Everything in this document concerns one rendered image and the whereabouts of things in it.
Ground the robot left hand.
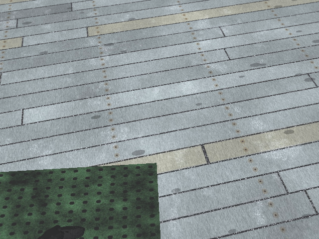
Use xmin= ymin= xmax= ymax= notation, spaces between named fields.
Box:
xmin=38 ymin=225 xmax=85 ymax=239

